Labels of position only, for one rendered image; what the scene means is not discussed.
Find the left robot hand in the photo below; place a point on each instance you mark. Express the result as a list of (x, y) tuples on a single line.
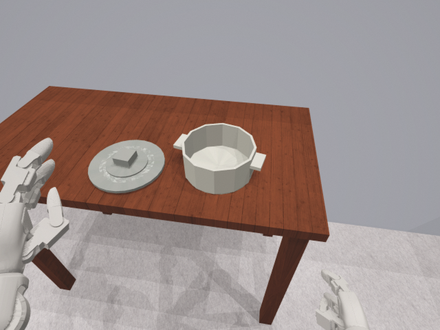
[(22, 181)]

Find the table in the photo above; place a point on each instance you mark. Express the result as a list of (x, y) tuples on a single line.
[(284, 199)]

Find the robot left forearm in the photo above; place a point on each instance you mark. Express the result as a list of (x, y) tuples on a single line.
[(14, 307)]

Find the lid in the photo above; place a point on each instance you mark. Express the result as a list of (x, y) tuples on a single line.
[(114, 178)]

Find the knob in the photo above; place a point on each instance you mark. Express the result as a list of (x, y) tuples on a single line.
[(125, 157)]

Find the right robot hand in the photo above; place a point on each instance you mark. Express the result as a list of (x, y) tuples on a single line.
[(346, 310)]

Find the pot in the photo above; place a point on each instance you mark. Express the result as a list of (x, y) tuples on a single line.
[(219, 158)]

